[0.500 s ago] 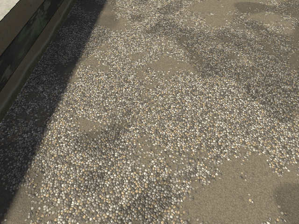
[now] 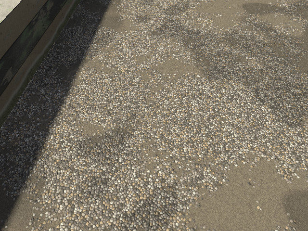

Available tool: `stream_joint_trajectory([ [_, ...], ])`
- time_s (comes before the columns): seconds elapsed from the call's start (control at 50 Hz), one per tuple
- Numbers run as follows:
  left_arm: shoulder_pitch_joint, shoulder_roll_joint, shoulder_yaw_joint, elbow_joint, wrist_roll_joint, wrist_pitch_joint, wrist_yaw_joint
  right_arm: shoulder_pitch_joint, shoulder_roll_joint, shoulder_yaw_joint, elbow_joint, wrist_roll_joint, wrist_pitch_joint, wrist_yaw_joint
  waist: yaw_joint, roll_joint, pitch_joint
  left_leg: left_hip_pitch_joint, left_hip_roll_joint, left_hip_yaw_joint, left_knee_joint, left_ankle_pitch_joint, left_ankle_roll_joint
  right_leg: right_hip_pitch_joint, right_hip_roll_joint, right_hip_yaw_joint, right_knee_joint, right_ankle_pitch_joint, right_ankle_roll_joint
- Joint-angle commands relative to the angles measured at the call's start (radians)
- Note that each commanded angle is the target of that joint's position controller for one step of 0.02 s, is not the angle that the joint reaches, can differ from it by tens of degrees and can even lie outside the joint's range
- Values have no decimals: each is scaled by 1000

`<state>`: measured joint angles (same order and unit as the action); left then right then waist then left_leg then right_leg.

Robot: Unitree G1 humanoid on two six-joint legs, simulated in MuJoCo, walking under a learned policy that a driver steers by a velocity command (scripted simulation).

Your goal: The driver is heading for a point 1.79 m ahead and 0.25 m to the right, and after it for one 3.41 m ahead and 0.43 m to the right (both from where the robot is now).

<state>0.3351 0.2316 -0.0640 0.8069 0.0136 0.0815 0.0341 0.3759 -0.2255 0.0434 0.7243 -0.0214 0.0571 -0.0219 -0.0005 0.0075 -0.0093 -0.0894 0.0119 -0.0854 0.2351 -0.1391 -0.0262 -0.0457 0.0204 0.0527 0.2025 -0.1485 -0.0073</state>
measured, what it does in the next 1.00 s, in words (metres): stands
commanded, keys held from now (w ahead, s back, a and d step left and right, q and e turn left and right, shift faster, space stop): w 0.82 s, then no key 0.18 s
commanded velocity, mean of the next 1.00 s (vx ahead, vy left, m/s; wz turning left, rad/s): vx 0.39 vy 0.00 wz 0.00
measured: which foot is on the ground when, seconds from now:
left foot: down 0.00-1.00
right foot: down 0.00-1.00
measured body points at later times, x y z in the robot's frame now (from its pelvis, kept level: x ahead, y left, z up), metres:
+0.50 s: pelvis +0.01 +0.01 +0.00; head +0.00 +0.01 +0.45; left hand +0.18 +0.22 -0.09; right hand +0.18 -0.21 -0.08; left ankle -0.01 +0.14 -0.75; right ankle -0.02 -0.12 -0.75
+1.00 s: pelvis +0.01 +0.01 +0.00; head +0.00 +0.01 +0.45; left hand +0.18 +0.23 -0.09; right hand +0.18 -0.22 -0.08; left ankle -0.01 +0.14 -0.75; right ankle -0.02 -0.12 -0.75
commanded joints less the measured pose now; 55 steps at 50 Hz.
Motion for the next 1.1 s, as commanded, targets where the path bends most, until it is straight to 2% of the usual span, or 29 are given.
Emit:
stream_joint_trajectory([
  [0.02,4,95,14,-64,2,-14,4,8,-94,-18,-70,-5,-12,-8,0,2,40,-47,38,-37,-44,62,49,-1,-58,68,-38,44,-56],
  [0.12,-25,93,-3,-106,15,-21,8,-22,-88,-2,-115,-19,-20,-13,2,-3,41,-62,15,-13,-7,51,43,-3,-45,62,-10,41,-60],
  [0.24,-71,101,-17,-170,30,-23,3,-73,-91,15,-184,-30,-29,-5,5,-6,28,-78,5,0,41,100,39,3,-43,65,38,114,-66],
  [0.42,-165,112,-36,-273,54,-31,-16,-176,-104,37,-279,-46,-27,8,4,-3,-16,-47,22,-21,69,195,36,-7,-53,76,78,172,-48],
  [0.58,-228,123,-45,-333,64,-45,-34,-249,-119,50,-326,-56,-22,13,1,0,-54,-32,44,-45,75,214,40,-18,-69,88,94,156,-31],
  [0.84,-251,135,-46,-371,63,-53,-45,-281,-134,57,-334,-57,-21,20,-3,0,-82,-31,67,-72,68,208,46,-30,-87,105,93,138,-18],
  [0.92,-184,161,-28,-325,43,-48,-47,-219,-159,40,-283,-40,-16,23,-4,4,-62,-8,77,-86,35,203,60,-15,-95,113,59,125,-27],
  [1.0,-149,166,-11,-288,27,-43,-48,-183,-164,23,-245,-27,-9,22,-6,-1,-30,-11,75,-87,12,157,67,-21,-95,113,31,94,-35],
  [1.02,-157,144,-16,-307,36,-50,-56,-222,-150,27,-267,-24,-13,27,10,-2,1,-44,81,-94,14,257,60,-24,-106,115,43,224,-36],
  [1.04,-134,149,-13,-292,37,-51,-58,-203,-152,24,-257,-26,-12,26,7,-4,-42,-24,81,-91,17,269,59,3,-110,116,49,255,-41],
  [1.1,-104,155,-6,-275,29,-49,-58,-176,-153,18,-242,-25,-9,23,3,-10,-70,-1,79,-85,17,266,56,16,-112,116,45,271,-44],
])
